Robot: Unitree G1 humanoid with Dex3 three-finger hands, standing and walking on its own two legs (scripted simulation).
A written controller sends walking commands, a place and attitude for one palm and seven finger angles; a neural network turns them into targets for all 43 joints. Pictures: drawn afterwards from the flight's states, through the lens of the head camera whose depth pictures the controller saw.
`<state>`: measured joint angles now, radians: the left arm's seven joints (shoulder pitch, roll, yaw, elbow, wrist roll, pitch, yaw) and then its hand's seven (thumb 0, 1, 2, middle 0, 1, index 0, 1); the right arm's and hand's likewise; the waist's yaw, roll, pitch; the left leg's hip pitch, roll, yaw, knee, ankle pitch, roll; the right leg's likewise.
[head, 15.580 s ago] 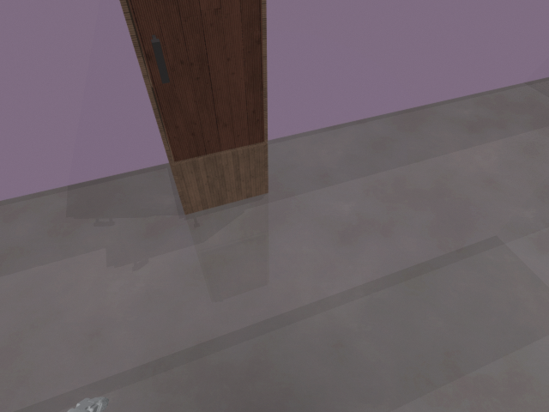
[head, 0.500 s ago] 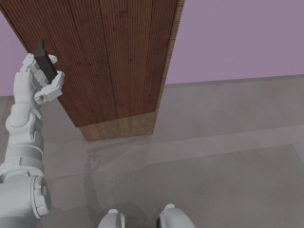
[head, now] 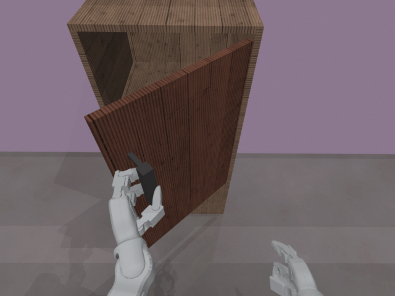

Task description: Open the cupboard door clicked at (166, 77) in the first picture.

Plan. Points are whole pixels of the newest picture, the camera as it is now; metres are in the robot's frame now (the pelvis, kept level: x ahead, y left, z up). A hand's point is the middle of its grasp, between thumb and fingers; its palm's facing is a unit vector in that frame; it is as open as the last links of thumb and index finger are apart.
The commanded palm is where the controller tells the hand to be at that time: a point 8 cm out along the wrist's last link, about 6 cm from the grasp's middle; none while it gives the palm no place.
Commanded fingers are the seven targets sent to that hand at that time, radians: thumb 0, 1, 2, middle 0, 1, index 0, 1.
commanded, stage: pull the door open along its arc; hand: left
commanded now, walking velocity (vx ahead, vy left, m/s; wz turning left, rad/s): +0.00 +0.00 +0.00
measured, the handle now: (143, 179) +0.34 +0.13 +0.05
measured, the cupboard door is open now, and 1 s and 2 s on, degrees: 43 44 45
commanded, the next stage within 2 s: open thumb and fingers to let go in 0.02 s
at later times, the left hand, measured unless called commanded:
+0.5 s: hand (163, 208) +0.28 +0.08 +0.05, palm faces +0.43 -0.90 -0.03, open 9.9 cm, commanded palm +0.23 +0.13 +0.05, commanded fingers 0.00 -0.50 0.30 -0.30 -1.20 -0.30 -1.20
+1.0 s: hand (167, 208) +0.28 +0.07 +0.05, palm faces +0.37 -0.93 +0.00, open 15.5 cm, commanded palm +0.23 +0.13 +0.05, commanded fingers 0.00 -0.50 0.30 -0.15 -0.30 -0.15 -0.30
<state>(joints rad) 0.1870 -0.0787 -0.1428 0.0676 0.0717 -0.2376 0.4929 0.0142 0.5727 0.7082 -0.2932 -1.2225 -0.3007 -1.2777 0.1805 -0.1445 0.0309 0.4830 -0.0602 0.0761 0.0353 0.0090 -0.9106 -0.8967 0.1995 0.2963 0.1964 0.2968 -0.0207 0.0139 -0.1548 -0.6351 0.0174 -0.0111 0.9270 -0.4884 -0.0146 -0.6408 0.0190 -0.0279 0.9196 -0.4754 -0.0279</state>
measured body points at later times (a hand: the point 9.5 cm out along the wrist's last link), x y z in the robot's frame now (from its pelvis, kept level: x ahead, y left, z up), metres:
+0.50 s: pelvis -0.02 -0.04 +0.00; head +0.01 -0.06 +0.44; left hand +0.25 +0.13 +0.05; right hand +0.14 -0.26 -0.12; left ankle -0.02 +0.13 -0.69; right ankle -0.01 -0.10 -0.69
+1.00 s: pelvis -0.03 +0.00 -0.01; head +0.00 -0.01 +0.44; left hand +0.25 +0.12 +0.05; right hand +0.15 -0.21 -0.10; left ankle -0.02 +0.13 -0.69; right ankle -0.01 -0.10 -0.69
